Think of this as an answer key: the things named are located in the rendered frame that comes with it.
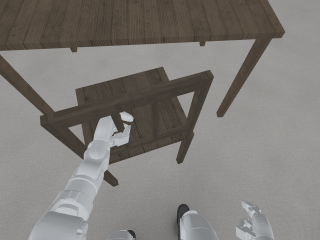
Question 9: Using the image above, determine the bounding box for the right robot hand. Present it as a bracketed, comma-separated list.
[235, 200, 274, 240]

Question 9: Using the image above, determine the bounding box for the robot right foot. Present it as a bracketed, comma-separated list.
[177, 204, 190, 240]

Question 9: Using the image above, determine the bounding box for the left robot hand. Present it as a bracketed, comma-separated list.
[93, 112, 134, 148]

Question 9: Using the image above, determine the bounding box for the chair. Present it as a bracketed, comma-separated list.
[40, 66, 214, 187]

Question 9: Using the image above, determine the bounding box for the table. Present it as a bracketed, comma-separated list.
[0, 0, 285, 118]

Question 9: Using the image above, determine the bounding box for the robot right thigh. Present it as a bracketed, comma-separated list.
[180, 213, 219, 240]

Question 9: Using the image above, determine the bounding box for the left robot upper arm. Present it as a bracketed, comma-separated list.
[31, 211, 88, 240]

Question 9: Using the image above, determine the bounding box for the left robot forearm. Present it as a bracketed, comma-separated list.
[28, 140, 110, 240]

